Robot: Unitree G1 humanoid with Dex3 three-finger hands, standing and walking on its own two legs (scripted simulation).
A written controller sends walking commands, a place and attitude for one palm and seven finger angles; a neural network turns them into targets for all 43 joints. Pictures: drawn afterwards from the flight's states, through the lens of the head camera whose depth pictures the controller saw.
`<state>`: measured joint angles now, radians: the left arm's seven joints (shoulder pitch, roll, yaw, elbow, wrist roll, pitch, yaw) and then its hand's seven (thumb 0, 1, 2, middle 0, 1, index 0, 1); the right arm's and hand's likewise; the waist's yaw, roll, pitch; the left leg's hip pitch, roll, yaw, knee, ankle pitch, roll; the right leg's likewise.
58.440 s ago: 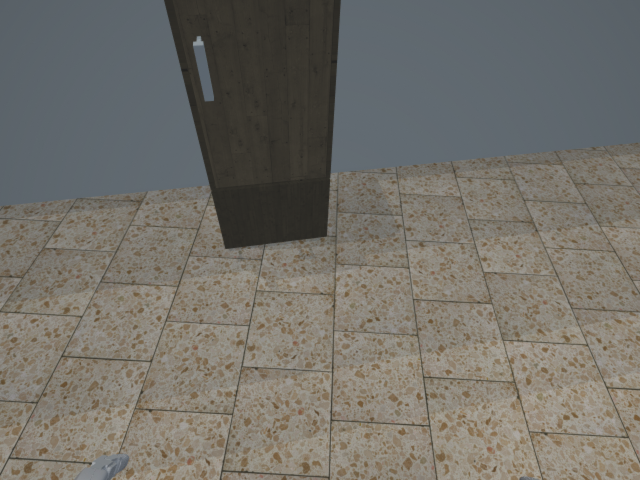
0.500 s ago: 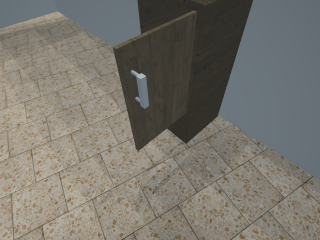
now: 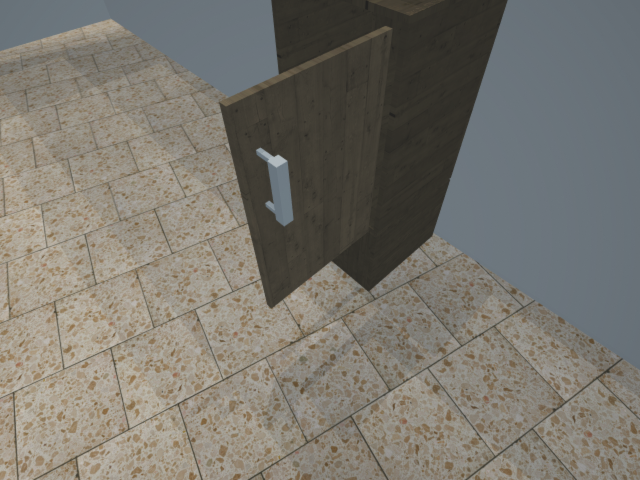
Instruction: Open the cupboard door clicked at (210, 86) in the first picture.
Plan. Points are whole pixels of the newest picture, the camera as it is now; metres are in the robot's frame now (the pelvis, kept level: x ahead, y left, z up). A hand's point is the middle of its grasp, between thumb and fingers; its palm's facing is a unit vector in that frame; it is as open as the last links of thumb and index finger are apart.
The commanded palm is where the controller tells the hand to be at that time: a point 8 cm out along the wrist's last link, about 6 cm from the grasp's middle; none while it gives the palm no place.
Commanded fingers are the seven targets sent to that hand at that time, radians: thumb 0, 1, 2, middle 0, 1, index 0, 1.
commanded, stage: look to check the result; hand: left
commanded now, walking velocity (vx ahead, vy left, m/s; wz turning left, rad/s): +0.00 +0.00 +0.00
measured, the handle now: (273, 187) +0.59 +0.12 +0.00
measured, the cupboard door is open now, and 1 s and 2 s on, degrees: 91 91 91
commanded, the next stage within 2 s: stand and wait in 0.48 s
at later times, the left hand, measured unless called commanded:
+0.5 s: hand out of the picture +0.08 +0.22 -0.16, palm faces +0.01 -0.95 -0.31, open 7.4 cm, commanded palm none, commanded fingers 0.00 0.90 0.90 -0.20 -0.30 -0.20 -0.30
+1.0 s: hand out of the picture +0.08 +0.22 -0.16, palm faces +0.00 -0.96 -0.29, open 7.4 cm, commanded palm none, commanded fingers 0.00 0.90 0.90 -0.20 -0.30 -0.20 -0.30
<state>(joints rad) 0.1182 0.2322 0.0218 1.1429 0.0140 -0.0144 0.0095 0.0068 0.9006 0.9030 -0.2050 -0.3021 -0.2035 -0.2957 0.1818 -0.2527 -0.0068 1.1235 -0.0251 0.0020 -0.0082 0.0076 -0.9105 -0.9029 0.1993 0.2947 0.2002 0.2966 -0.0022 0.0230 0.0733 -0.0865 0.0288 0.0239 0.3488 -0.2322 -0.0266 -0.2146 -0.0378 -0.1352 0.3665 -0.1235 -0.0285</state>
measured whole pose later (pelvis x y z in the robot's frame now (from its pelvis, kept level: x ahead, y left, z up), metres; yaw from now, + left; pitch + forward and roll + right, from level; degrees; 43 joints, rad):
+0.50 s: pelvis +0.02 -0.01 +0.00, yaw +0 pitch -1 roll +0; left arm 0.11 0.26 0.02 1.15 0.01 -0.02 0.01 0.01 0.90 0.90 -0.20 -0.30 -0.20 -0.30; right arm 0.16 -0.28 0.00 1.13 -0.02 0.01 -0.01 0.01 -0.91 -0.90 0.20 0.29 0.20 0.30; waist 0.00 0.03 0.07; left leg -0.05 0.05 0.02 0.31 -0.24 -0.04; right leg -0.18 -0.02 -0.14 0.33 -0.13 -0.04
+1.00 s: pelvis +0.02 +0.00 +0.00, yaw +0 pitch -1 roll +0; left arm 0.13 0.25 0.02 1.15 0.01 -0.02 0.01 0.01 0.90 0.90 -0.20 -0.30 -0.20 -0.30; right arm 0.19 -0.26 0.00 1.15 -0.02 0.00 -0.01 0.01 -0.91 -0.90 0.20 0.29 0.20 0.30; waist 0.00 0.02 0.06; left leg -0.04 0.05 0.03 0.30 -0.24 -0.03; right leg -0.17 -0.02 -0.13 0.32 -0.13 -0.03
